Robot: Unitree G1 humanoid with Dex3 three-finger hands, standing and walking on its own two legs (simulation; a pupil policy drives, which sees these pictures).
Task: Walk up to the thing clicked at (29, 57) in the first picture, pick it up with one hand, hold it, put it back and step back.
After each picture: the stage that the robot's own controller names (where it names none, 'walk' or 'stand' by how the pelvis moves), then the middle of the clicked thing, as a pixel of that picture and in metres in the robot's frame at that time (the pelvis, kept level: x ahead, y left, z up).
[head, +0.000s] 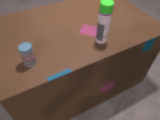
stand; (27, 54) +0.58 +0.30 -0.09
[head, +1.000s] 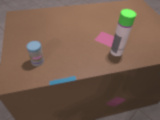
rise first; (35, 53) +0.56 +0.28 -0.08
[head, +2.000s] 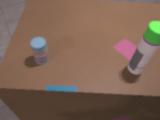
rise first; (40, 51) +0.51 +0.22 -0.06
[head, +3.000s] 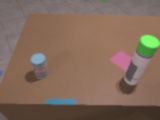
stand; (40, 66) +0.49 +0.22 -0.09
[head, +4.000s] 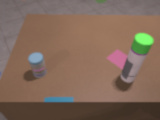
stand; (38, 65) +0.51 +0.23 -0.10
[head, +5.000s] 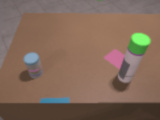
stand; (34, 65) +0.50 +0.25 -0.10
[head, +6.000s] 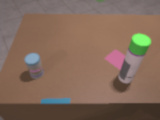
stand; (34, 66) +0.50 +0.24 -0.10
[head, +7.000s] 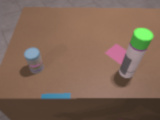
rise first; (34, 61) +0.51 +0.24 -0.09
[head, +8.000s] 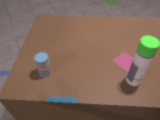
rise first; (43, 65) +0.51 +0.23 -0.09
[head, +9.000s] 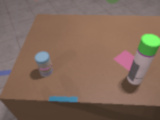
go down; (44, 64) +0.51 +0.23 -0.09
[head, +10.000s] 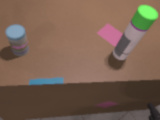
go down; (18, 41) +0.53 +0.21 -0.04
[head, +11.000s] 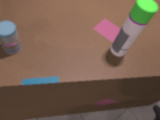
go down; (9, 38) +0.52 +0.23 -0.02
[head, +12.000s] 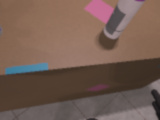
close in; out of the picture +0.54 +0.24 +0.02
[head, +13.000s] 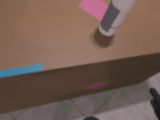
close; out of the picture +0.53 +0.23 +0.03
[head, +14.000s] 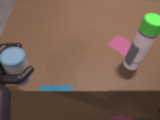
lift; (17, 67) +0.36 +0.21 +0.08
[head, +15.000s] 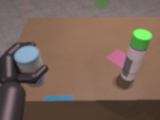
hold; (32, 67) +0.33 +0.17 +0.14
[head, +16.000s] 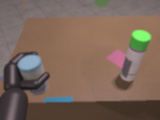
hold; (34, 75) +0.33 +0.17 +0.10
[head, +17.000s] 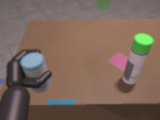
hold; (37, 73) +0.33 +0.16 +0.11
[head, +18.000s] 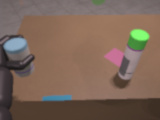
crouch; (20, 58) +0.39 +0.21 +0.11
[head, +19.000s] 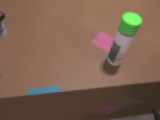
lower; out of the picture +0.50 +0.25 +0.15
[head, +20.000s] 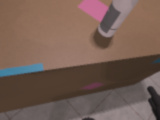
lower; out of the picture +0.53 +0.24 +0.02
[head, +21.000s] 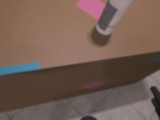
lower; out of the picture +0.53 +0.25 +0.03
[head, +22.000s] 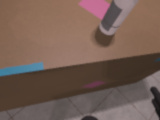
lower; out of the picture +0.53 +0.25 +0.03
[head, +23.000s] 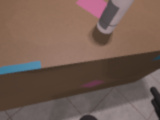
lower; out of the picture +0.53 +0.25 +0.03
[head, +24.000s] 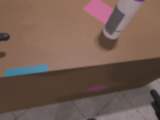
open; out of the picture +0.52 +0.23 +0.02
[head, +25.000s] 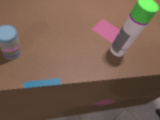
sink last; (9, 43) +0.50 +0.22 -0.01
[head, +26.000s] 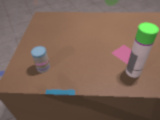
stand; (41, 59) +0.52 +0.24 -0.04
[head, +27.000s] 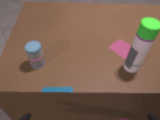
stand; (35, 55) +0.51 +0.23 -0.04
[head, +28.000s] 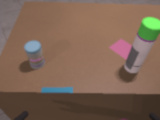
stand; (35, 55) +0.51 +0.23 -0.03
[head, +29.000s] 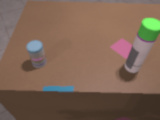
stand; (37, 54) +0.51 +0.23 -0.05
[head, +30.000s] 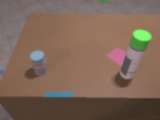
stand; (39, 63) +0.52 +0.23 -0.09
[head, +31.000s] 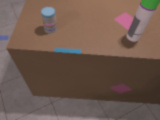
walk; (49, 20) +0.69 +0.18 -0.07
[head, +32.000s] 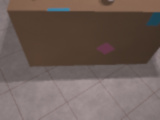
walk; out of the picture +0.97 +0.28 -0.07
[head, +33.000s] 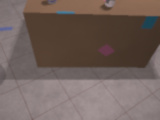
stand; out of the picture +1.13 +0.26 -0.08
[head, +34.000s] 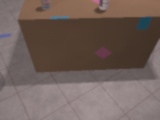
stand; (45, 0) +1.11 +0.29 -0.10
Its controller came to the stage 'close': yes
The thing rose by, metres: 0.24
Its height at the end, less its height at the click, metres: +0.00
